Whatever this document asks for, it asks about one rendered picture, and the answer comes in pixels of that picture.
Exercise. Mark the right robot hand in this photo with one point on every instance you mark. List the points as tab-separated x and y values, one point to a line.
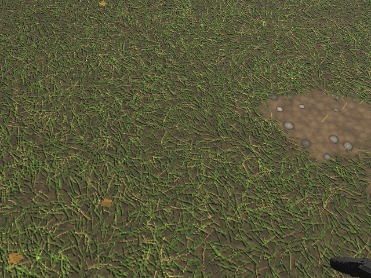
356	267

